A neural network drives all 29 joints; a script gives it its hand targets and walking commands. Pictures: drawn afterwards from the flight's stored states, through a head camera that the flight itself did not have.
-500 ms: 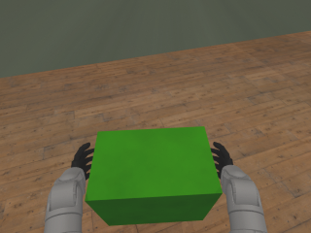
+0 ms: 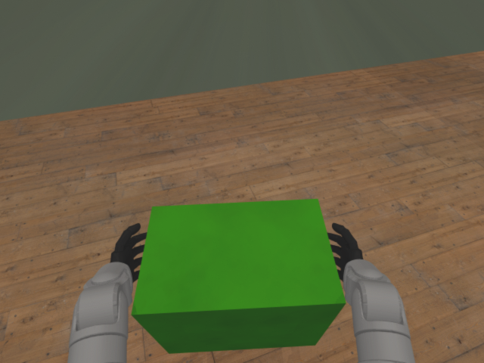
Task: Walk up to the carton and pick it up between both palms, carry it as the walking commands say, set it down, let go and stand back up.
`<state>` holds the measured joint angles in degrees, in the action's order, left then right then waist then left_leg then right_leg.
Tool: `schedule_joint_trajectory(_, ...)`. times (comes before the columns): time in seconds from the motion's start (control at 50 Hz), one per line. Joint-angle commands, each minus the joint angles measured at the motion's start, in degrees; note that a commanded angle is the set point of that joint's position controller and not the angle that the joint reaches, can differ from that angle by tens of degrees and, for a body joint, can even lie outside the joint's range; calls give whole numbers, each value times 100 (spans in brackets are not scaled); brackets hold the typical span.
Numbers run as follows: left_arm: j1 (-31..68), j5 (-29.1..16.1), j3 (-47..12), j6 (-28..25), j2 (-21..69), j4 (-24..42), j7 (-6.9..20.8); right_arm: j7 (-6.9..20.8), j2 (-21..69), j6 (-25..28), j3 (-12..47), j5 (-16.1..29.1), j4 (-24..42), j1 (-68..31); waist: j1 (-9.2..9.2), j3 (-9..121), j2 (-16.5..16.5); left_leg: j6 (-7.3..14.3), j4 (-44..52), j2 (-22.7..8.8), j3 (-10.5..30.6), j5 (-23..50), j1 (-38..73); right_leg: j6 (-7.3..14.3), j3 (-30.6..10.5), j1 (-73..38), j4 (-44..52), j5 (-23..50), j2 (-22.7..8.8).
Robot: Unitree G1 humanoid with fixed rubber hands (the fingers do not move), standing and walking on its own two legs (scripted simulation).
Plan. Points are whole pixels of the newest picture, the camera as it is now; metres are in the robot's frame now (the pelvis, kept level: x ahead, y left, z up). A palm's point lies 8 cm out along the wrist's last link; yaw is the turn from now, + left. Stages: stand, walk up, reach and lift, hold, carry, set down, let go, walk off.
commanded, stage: hold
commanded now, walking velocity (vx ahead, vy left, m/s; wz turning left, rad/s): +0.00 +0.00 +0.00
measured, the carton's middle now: (239, 280) +0.27 +0.00 -0.03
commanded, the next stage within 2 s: carry in 0.18 s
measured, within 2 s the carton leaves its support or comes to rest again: neither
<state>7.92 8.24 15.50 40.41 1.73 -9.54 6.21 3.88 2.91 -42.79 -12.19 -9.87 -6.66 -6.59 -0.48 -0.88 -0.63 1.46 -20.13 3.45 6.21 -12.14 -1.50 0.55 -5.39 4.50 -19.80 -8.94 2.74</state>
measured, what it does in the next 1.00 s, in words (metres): walks ahead, turning right: left foot, then right foot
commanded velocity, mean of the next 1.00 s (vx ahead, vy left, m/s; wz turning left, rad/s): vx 0.41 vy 0.00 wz -0.49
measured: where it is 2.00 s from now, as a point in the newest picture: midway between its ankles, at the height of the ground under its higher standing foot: (285, 331)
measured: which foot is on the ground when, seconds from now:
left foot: down 0.00-0.46, up 0.48-0.64, down 0.66-0.98, up 1.00-1.00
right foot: down 0.00-0.68, up 0.70-0.96, down 0.98-1.00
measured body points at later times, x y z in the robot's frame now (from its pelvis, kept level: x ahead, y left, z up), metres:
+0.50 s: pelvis +0.06 -0.03 -0.02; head +0.00 -0.02 +0.43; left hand +0.35 +0.14 +0.07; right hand +0.30 -0.24 +0.06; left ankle -0.01 +0.10 -0.74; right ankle +0.07 -0.12 -0.75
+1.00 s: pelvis +0.27 -0.12 -0.03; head +0.25 -0.09 +0.42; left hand +0.58 -0.07 +0.05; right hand +0.39 -0.40 +0.06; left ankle +0.16 +0.07 -0.73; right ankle +0.32 -0.23 -0.75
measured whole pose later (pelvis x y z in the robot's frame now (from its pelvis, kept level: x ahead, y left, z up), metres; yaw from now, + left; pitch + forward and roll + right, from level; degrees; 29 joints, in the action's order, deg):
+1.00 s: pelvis +0.27 -0.12 -0.03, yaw -24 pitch +3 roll -3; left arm 0.4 -2.0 11.9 65.3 2.6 24.0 0.5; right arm -4.2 2.2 -66.6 -11.3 2.7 29.7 4.7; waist -3.0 9.0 -1.3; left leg -6.1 -41.8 -12.9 -12.9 -28.7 -5.4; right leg 5.1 12.1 26.4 -31.2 -7.3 1.3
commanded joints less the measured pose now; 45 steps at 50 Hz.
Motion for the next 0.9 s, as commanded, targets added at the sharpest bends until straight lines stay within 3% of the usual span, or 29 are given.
schedule_joint_trajectory(0.0,3171,-1189,-3867,-139,4794,749,922,946,4792,351,3739,1287,1027,-3214,-34,1484,-43,-46,424,128,-131,821,-458,-50,173,-1012,57,881,188)
schedule_joint_trajectory(0.06,3070,-1209,-3918,-133,4864,787,890,959,4793,352,3770,1321,1049,-3142,-15,1574,-134,-79,400,119,-109,1289,-340,-36,158,-1042,41,1187,203)
schedule_joint_trajectory(0.14,3024,-1180,-3863,-132,4768,796,871,944,4709,350,3751,1291,1106,-3215,-36,1445,39,-40,432,117,-96,1128,-351,-43,169,-977,75,1048,203)
schedule_joint_trajectory(0.16,3263,-1162,-4032,-2,4957,607,976,1006,4812,279,3835,1234,1087,-3553,71,2170,381,78,-621,-816,-26,829,-527,156,84,24,-535,1198,-944)
schedule_joint_trajectory(0.2,3201,-1248,-4041,32,5086,922,954,1022,5060,156,4099,1467,1205,-3592,67,2397,580,225,-850,-627,-172,-582,-425,405,-332,576,-406,13,-948)
schedule_joint_trajectory(0.22,3428,-1296,-4078,90,5089,996,937,1022,5087,110,4097,1520,1155,-3651,33,2194,449,333,-511,-662,-11,-1528,-449,436,-419,1083,-483,-1239,-872)
schedule_joint_trajectory(0.24,3573,-1330,-4127,174,5090,1118,929,1008,5084,79,4069,1535,1179,-3761,5,1851,-129,465,-114,-931,506,-2162,-417,363,-381,1815,-643,-2134,-657)
schedule_joint_trajectory(0.26,3718,-1419,-4239,268,5067,1221,916,959,5038,30,3977,1482,1144,-3618,-42,1732,-575,585,432,-1298,1009,-2666,-263,216,-8,2330,-1072,-2294,-362)
schedule_joint_trajectory(0.28,3839,-1480,-4343,369,5075,1321,875,888,4977,-27,3939,1485,1187,-3652,-75,1538,-1093,758,950,-1789,1574,-2879,-156,146,367,2815,-1832,-1829,-149)
schedule_joint_trajectory(0.3,4005,-1602,-4519,435,5090,1581,868,828,4993,-79,3957,1484,1257,-3512,-67,1400,-1103,918,1165,-2150,1687,-2682,-254,110,542,2967,-2165,-1435,-373)
schedule_joint_trajectory(0.34,4061,-1934,-4838,606,5176,2139,816,644,4984,-252,4180,1579,1910,-3583,43,1461,-624,966,1075,-2198,1128,-2175,-488,112,696,2626,-1765,-1063,-567)
schedule_joint_trajectory(0.42,3070,-2222,-5015,1140,5055,2463,619,304,4569,-743,4305,1691,2721,-2971,172,1977,-364,464,-33,-1546,-387,-1277,-901,228,851,928,-465,-730,-300)
schedule_joint_trajectory(0.44,2828,-2234,-5001,1273,4930,2682,520,244,4476,-908,4325,1753,2886,-2830,211,2130,-79,225,-770,-1254,-887,-1149,-1444,400,302,188,-293,-938,-576)
schedule_joint_trajectory(0.46,2562,-2151,-4824,1428,4661,2698,376,192,4364,-1126,4340,1798,2911,-2581,216,2118,1073,-147,-2162,-789,-1447,-1105,-2450,808,-1380,-418,58,-849,-1532)
schedule_joint_trajectory(0.48,2498,-2065,-4680,1559,4468,2716,259,168,4279,-1295,4307,1929,2957,-2762,264,2092,1592,-269,-2794,-324,-1378,-1841,-3494,1338,-2634,-1029,357,-531,-2092)
schedule_joint_trajectory(0.5,2356,-2154,-4722,1684,4471,3056,139,123,4289,-1404,4348,2127,3258,-2678,296,1931,1368,-220,-2943,-403,-850,-2415,-4140,1556,-2826,-1233,363,18,-2247)
schedule_joint_trajectory(0.52,2259,-2192,-4770,1789,4595,3367,11,80,4481,-1502,4472,2334,3525,-2617,281,2035,864,-128,-2668,-618,-545,-2344,-4070,1471,-2436,-1310,111,680,-2166)
schedule_joint_trajectory(0.56,2064,-2187,-4837,1939,4518,3874,-142,1,4488,-1627,4641,2493,3875,-2381,191,2099,781,-161,-1803,-579,-866,-1493,-3266,1087,-1495,-540,229,199,-1783)
schedule_joint_trajectory(0.62,1996,-2171,-4862,2128,4273,4379,-289,-141,4492,-1812,4728,2536,4169,-2122,59,2187,650,-221,-298,-351,-1476,-469,-1235,772,-448,894,25,-1017,-1167)
schedule_joint_trajectory(0.64,1863,-2146,-4851,2230,4131,4369,-333,-194,4414,-1896,4665,2477,4031,-1804,-15,2291,226,-192,5,-495,-1413,-101,68,582,36,1854,-475,-1242,-818)
schedule_joint_trajectory(0.66,1721,-2082,-4818,2350,3949,4323,-365,-266,4142,-1973,4594,2424,4019,-1543,-126,2196,-444,24,534,-1396,-415,-874,1136,347,597,3135,-1485,-1379,-394)
schedule_joint_trajectory(0.68,1991,-2187,-4960,2426,3832,4686,-351,-337,3977,-1999,4477,2326,3973,-1262,-219,2013,-1767,686,1068,-3078,1852,-1493,1658,128,1047,4574,-2784,-2136,-56)
schedule_joint_trajectory(0.7,2188,-2281,-4976,2463,3884,4701,-308,-404,3998,-2005,4530,2345,4218,-1481,-180,1863,-1439,1100,956,-3631,2064,-991,1508,112,856,4780,-3375,-2265,-572)
schedule_joint_trajectory(0.72,2090,-2332,-4973,2509,3977,4501,-297,-472,3871,-2039,4540,2285,4473,-1655,-198,1526,-619,1024,969,-3446,1653,-719,1087,64,753,4693,-3665,-1991,-706)
schedule_joint_trajectory(0.74,2092,-2412,-4987,2520,4174,4456,-278,-496,3923,-2061,4572,2298,4686,-1887,-179,1315,-273,826,1029,-3208,1076,-465,840,30,778,4546,-3607,-1730,-755)
schedule_joint_trajectory(0.76,1939,-2438,-5016,2501,4234,4426,-278,-497,3936,-2058,4599,2343,4772,-1859,-155,1393,-448,740,1102,-3050,555,-509,838,0,774,4380,-3190,-1440,-872)
schedule_joint_trajectory(0.8,1728,-2331,-4957,2473,4234,4348,-322,-446,3897,-2060,4620,2404,4919,-1965,-105,1387,-743,383,960,-2503,-661,174,423,-69,1240,3508,-2325,-1002,-624)
schedule_joint_trajectory(0.84,1542,-2180,-4894,2440,4129,4425,-422,-395,3790,-2069,4658,2462,4926,-1818,-152,1334,-933,185,754,-2271,-1215,879,403,-76,1687,3068,-1710,-716,-346)
schedule_joint_trajectory(0.88,1531,-2148,-4894,2424,4152,4556,-490,-347,3800,-2090,4672,2517,4974,-1806,-127,1502,-963,-15,263,-2166,-1717,2286,233,16,2024,2271,-1177,-189,-57)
